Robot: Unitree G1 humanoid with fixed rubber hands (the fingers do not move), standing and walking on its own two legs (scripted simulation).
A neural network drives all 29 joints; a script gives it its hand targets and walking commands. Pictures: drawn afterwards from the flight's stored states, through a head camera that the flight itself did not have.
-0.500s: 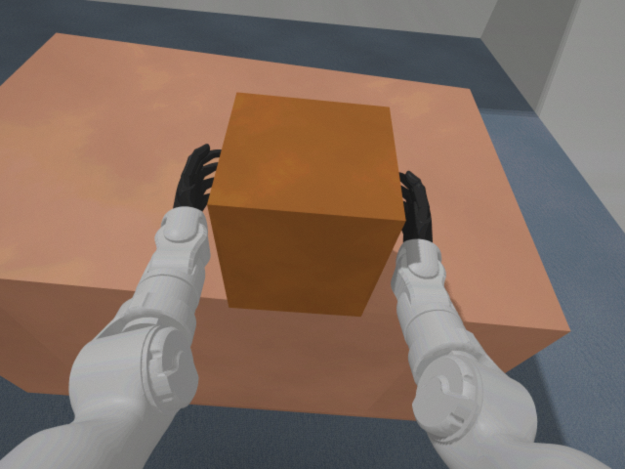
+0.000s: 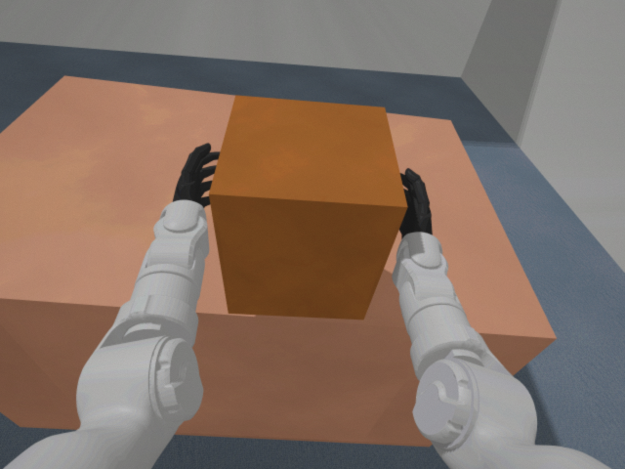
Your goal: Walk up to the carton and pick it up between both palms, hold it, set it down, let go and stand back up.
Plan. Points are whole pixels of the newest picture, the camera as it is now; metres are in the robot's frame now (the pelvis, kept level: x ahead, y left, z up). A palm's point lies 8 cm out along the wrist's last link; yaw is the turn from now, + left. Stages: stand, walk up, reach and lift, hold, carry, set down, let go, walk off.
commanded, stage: reach and lift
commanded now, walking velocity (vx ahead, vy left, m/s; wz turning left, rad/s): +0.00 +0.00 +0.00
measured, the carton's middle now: (303, 214) +0.44 +0.02 +0.09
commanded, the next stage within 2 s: none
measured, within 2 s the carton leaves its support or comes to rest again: neither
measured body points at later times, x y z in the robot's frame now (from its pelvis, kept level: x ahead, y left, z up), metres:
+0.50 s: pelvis -0.02 +0.00 +0.00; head -0.06 +0.04 +0.45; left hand +0.40 +0.16 +0.17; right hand +0.39 -0.14 +0.17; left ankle +0.01 +0.09 -0.75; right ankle -0.01 -0.10 -0.75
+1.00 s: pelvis -0.03 +0.00 +0.00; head -0.09 +0.03 +0.44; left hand +0.38 +0.16 +0.21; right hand +0.37 -0.14 +0.20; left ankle +0.01 +0.09 -0.75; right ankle -0.01 -0.10 -0.75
